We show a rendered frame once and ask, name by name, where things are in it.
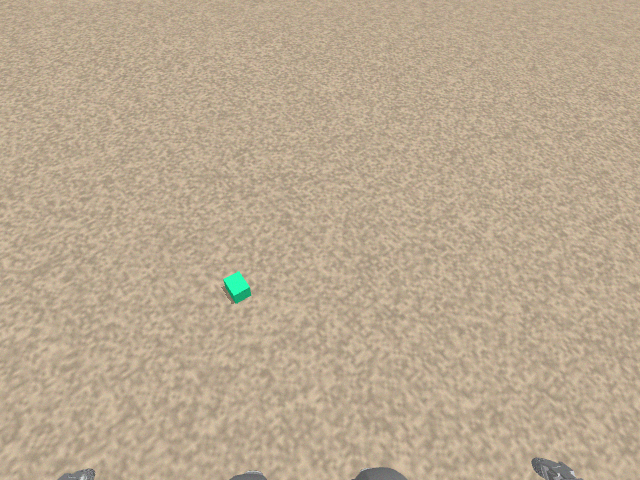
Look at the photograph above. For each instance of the small box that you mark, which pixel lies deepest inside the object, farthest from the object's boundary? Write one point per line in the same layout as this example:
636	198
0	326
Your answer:
237	287

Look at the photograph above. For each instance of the right robot hand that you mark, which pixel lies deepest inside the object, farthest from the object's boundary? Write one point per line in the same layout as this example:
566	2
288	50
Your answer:
551	470

